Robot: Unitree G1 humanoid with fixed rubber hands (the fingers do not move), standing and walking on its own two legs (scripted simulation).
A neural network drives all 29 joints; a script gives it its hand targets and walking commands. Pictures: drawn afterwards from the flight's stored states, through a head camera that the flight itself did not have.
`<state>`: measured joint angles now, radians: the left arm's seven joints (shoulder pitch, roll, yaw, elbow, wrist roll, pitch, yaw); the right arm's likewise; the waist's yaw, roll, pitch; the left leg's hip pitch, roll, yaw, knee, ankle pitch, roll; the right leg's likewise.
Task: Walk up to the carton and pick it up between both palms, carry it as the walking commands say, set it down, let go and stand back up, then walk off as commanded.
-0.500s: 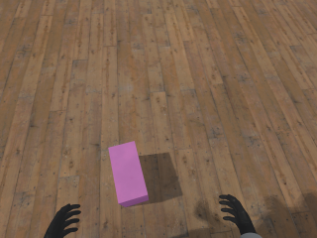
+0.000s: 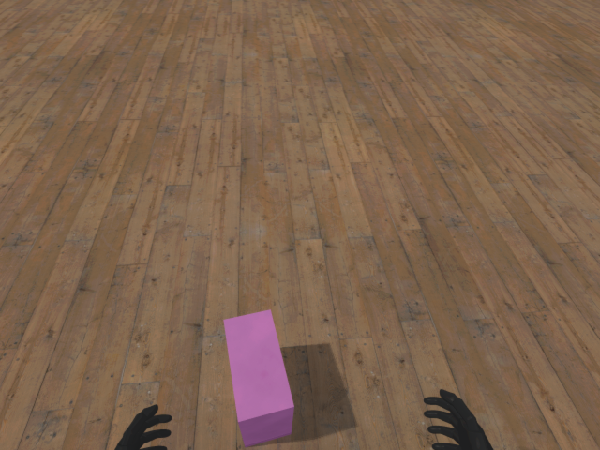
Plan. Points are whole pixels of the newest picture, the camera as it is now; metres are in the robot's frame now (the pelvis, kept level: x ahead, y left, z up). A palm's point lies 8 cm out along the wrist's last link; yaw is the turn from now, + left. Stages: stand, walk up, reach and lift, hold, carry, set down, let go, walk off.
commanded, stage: stand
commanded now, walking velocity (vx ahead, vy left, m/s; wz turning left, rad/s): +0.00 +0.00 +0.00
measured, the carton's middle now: (258, 378) +0.46 +0.09 -0.63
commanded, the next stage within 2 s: walk off in 1.78 s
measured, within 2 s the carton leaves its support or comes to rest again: neither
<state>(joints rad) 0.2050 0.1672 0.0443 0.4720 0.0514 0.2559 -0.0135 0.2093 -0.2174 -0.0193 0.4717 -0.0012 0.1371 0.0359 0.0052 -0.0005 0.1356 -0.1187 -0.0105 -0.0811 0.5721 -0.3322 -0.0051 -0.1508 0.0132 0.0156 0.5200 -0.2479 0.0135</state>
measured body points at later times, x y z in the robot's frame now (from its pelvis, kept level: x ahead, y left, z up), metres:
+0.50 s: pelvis +0.05 +0.03 +0.00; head +0.05 +0.05 +0.45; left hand +0.14 +0.30 -0.13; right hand +0.13 -0.26 -0.10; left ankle +0.00 +0.12 -0.73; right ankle +0.03 -0.13 -0.73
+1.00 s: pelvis +0.02 +0.00 +0.01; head +0.00 +0.00 +0.46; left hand +0.10 +0.28 -0.11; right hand +0.09 -0.29 -0.12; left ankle +0.00 +0.12 -0.73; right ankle +0.03 -0.13 -0.73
